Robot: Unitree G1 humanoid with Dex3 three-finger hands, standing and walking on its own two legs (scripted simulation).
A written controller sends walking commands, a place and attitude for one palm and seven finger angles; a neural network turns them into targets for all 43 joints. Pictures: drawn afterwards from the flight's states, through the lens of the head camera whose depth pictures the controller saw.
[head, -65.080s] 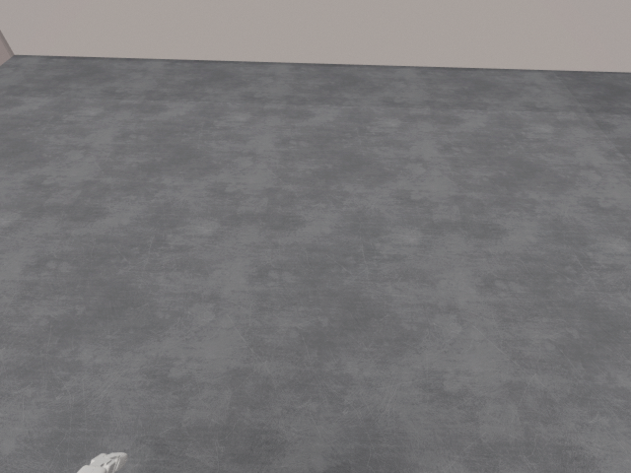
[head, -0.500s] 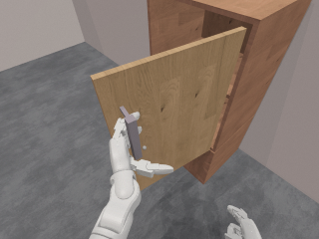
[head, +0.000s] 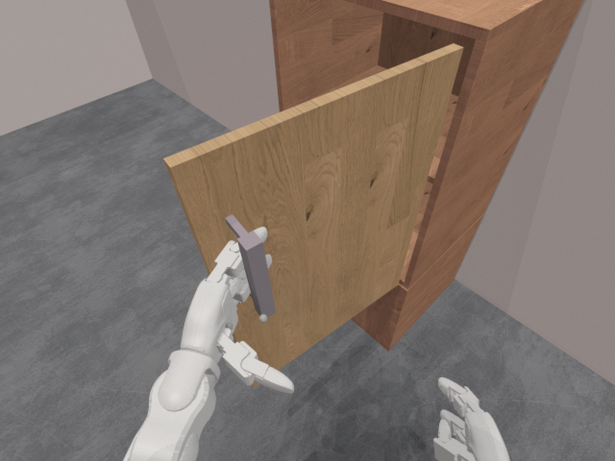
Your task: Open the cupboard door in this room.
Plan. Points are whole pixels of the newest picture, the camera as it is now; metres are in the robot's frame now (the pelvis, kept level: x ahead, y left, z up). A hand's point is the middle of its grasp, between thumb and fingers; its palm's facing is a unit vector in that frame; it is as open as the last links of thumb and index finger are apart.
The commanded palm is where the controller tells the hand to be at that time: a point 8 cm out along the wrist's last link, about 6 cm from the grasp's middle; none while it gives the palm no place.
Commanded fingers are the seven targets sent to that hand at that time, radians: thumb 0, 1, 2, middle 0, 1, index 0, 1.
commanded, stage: slide the hand sideways off the handle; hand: left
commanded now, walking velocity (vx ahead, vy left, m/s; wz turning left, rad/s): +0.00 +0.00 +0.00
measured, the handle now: (250, 269) +0.33 +0.10 +0.09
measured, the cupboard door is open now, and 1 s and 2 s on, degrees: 82 80 80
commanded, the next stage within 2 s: draw the hand back to the body in 0.70 s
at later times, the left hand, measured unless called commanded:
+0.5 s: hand (189, 352) +0.22 +0.15 +0.08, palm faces -0.04 -1.00 -0.05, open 16.2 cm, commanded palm +0.19 +0.21 +0.08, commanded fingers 0.00 -0.50 0.30 -0.15 -0.30 -0.15 -0.30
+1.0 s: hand (153, 354) +0.21 +0.18 +0.09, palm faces -0.05 -1.00 -0.06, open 16.3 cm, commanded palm +0.18 +0.24 +0.11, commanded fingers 0.00 -0.50 0.30 -0.15 -0.30 -0.15 -0.30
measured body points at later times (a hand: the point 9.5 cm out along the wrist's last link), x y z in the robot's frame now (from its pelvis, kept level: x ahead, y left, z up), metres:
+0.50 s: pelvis +0.01 -0.01 -0.01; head +0.03 -0.03 +0.44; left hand +0.22 +0.20 +0.09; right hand +0.20 -0.23 -0.08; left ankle -0.01 +0.13 -0.71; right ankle +0.03 -0.11 -0.71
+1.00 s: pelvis +0.01 +0.02 -0.01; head +0.02 +0.01 +0.44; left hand +0.21 +0.24 +0.10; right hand +0.20 -0.19 -0.07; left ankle -0.01 +0.13 -0.71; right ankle +0.03 -0.11 -0.71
